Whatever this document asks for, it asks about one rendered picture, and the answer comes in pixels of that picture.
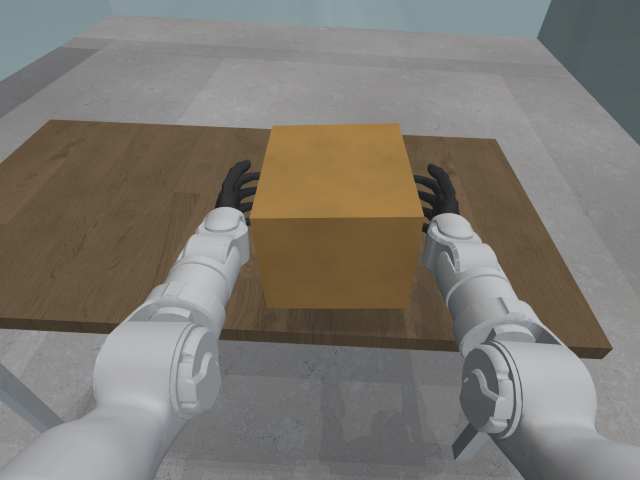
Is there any robot right upper arm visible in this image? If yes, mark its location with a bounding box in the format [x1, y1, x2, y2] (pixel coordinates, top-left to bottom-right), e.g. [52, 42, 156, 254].
[459, 340, 640, 480]

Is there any left robot hand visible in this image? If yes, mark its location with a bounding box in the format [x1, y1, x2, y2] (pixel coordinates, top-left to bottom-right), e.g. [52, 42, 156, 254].
[215, 160, 261, 226]

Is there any robot left upper arm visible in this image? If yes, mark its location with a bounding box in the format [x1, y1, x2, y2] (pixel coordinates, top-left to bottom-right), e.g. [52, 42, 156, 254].
[0, 321, 221, 480]

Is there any carton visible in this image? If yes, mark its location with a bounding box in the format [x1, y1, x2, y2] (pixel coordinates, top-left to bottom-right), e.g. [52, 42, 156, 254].
[249, 123, 424, 308]

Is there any right robot hand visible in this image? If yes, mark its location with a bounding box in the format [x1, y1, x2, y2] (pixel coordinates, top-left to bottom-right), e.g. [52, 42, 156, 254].
[413, 164, 460, 233]

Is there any robot right forearm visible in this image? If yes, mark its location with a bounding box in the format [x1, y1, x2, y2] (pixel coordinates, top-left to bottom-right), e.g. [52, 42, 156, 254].
[422, 213, 597, 418]

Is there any table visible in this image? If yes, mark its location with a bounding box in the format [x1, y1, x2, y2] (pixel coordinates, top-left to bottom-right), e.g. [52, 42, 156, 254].
[0, 119, 613, 461]

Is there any robot left forearm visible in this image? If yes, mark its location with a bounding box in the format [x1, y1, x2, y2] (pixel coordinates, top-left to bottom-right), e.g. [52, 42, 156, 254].
[93, 207, 249, 400]

